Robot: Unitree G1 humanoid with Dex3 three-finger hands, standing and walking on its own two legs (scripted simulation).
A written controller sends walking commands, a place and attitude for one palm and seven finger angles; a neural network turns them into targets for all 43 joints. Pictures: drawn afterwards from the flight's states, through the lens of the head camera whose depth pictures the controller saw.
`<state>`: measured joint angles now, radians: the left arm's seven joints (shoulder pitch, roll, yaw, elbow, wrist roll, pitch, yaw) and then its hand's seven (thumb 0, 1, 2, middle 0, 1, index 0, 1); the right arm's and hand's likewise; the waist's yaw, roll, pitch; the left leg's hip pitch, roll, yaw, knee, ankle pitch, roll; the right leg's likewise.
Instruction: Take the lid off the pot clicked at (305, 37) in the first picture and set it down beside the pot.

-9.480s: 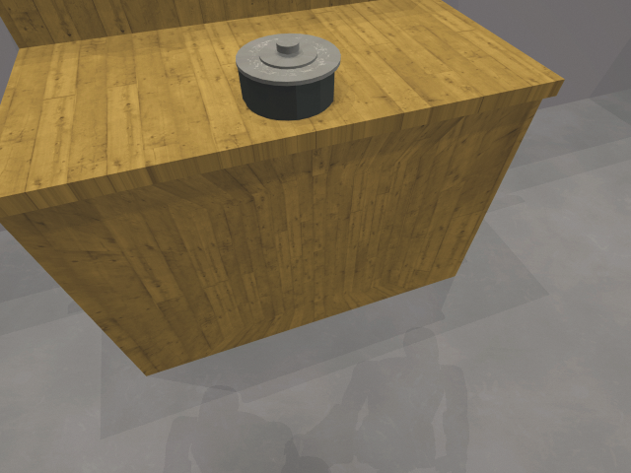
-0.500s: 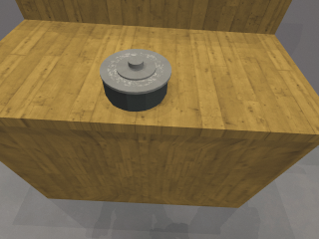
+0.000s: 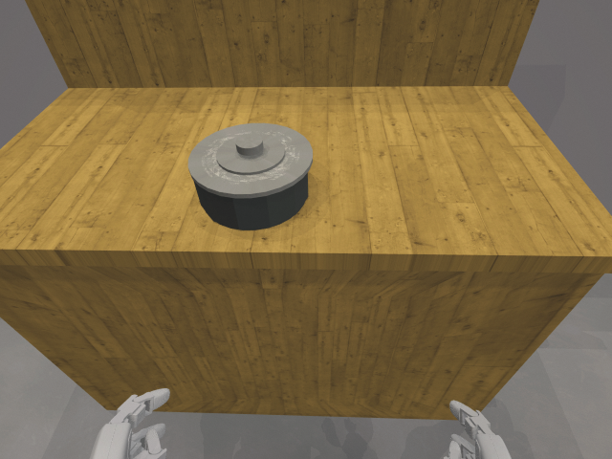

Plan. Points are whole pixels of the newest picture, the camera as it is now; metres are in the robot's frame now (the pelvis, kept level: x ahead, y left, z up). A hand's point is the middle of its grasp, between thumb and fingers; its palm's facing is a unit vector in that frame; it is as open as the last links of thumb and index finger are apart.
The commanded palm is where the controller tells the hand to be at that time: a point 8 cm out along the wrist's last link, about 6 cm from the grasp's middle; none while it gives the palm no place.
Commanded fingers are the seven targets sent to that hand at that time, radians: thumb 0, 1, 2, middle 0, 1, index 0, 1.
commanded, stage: lift the closed hand beside the body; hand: left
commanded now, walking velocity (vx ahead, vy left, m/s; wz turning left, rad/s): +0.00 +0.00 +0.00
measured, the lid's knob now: (249, 144) +0.54 +0.13 +0.15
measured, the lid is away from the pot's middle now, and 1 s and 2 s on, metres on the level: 0.00 0.00 0.00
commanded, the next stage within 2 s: raise the hand higher, near the body in 0.38 s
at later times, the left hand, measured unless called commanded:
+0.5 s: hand (101, 438) +0.13 +0.21 +0.08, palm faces +0.31 -0.86 -0.41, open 3.1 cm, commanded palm +0.07 +0.24 +0.12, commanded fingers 0.00 0.90 0.90 -1.30 -1.50 -1.30 -1.50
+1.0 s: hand (73, 381) +0.15 +0.22 +0.15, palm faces +0.34 -0.84 -0.42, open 3.1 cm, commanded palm +0.10 +0.25 +0.18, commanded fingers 0.00 0.90 0.90 -1.30 -1.50 -1.30 -1.50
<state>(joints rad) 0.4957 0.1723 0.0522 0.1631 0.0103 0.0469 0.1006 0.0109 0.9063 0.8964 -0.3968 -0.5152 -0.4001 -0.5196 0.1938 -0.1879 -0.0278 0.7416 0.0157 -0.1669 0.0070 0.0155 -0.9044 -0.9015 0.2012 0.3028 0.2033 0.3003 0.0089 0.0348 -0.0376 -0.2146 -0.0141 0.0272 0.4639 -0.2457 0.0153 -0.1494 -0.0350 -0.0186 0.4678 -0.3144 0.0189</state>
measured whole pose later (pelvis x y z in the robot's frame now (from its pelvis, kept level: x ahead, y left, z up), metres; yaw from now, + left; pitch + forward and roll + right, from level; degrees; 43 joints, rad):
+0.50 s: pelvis -0.01 -0.03 +0.00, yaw +0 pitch -4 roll +0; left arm 0.68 0.29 0.20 -0.34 -0.03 -0.07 0.06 0.02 0.89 0.90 -1.25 -1.45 -1.25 -1.45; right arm 0.22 -0.20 0.01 0.63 -0.01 -0.17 -0.07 0.02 -0.90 -0.90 0.20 0.30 0.20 0.30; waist 0.08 0.06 0.02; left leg -0.13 0.04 0.00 0.42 -0.21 -0.02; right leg -0.04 0.02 -0.04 0.38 -0.26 -0.02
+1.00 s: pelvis -0.01 -0.01 +0.01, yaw -1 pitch -5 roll +0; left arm 0.62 0.32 0.26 -0.54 -0.03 -0.11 0.06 0.02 0.89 0.90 -1.30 -1.50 -1.31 -1.50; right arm 0.16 -0.21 0.02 0.60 -0.02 -0.18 -0.06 0.02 -0.90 -0.90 0.20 0.30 0.20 0.30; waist 0.10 0.05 0.03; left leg -0.10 0.02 0.03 0.41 -0.22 0.00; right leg -0.01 0.00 -0.02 0.35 -0.25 0.00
